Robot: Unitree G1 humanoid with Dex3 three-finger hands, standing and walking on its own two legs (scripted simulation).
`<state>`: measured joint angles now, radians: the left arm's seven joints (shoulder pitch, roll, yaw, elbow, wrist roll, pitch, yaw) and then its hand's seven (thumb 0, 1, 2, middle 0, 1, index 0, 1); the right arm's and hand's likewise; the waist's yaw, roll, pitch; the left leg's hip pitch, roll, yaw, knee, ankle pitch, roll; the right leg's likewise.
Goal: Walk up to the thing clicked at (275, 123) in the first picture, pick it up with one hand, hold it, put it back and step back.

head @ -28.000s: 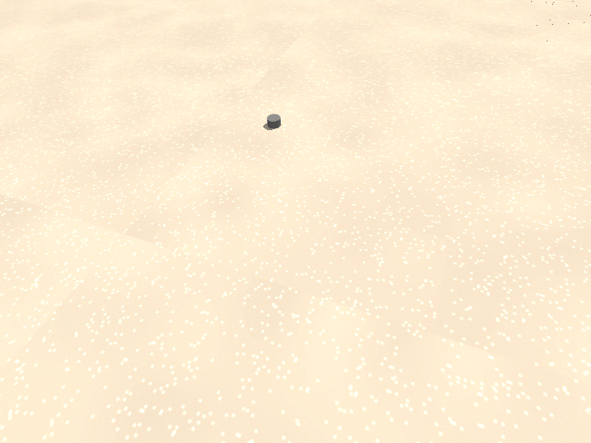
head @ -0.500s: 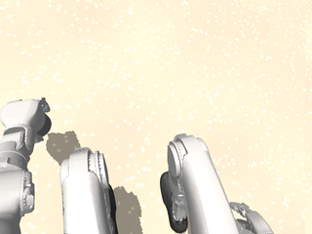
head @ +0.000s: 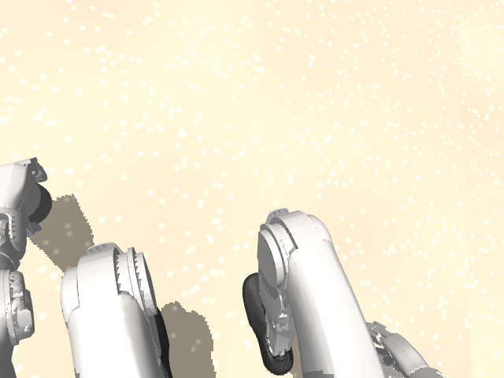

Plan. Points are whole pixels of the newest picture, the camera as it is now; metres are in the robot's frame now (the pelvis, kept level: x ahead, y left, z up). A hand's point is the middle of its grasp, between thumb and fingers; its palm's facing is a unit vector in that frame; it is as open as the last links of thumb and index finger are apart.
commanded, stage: rest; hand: left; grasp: from above
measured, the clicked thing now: (19, 201) +0.41 +0.32 -0.23
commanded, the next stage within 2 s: open in 0.84 s
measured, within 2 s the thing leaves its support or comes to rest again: rests again in 0.84 s
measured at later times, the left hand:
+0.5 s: hand (38, 208) +0.40 +0.30 -0.25, palm faces -0.44 -0.12 -0.89, open 9.8 cm
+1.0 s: hand (28, 209) +0.40 +0.32 -0.25, palm faces -0.47 -0.17 -0.87, open 9.8 cm
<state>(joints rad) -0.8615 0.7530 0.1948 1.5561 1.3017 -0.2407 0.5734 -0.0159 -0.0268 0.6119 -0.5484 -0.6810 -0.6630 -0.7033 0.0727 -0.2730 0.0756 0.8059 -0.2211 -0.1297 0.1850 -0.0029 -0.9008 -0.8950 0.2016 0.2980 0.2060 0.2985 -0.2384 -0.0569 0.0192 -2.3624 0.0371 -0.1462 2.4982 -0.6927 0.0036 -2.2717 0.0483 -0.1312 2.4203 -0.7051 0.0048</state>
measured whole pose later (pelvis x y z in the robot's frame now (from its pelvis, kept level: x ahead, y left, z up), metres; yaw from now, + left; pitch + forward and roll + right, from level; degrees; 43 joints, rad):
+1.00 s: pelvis +0.00 +0.01 -0.02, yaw -4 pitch +26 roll -12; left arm -0.88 0.91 0.21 1.71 1.24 -0.26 0.63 -0.01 0.01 0.59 -0.52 -0.69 -0.64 -0.71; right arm 0.05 -0.31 0.20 0.78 -0.30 -0.25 0.30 0.00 -0.91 -0.90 0.20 0.30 0.20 0.30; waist -0.30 -0.11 0.13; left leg -2.36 0.04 -0.23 2.59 -0.71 0.01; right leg -2.24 0.07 -0.20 2.45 -0.70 0.02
